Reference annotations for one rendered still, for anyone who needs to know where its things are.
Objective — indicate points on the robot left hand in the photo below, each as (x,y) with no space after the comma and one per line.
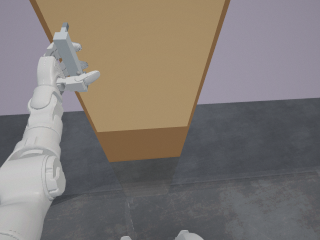
(49,72)

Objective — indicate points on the handle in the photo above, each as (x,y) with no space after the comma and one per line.
(67,52)

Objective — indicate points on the left robot forearm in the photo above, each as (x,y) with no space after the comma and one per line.
(42,135)

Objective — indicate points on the robot right shin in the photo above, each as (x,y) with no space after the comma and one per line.
(182,232)

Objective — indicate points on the cupboard door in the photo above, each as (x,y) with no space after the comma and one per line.
(151,55)

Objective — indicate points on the robot left upper arm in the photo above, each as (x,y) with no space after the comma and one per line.
(28,187)

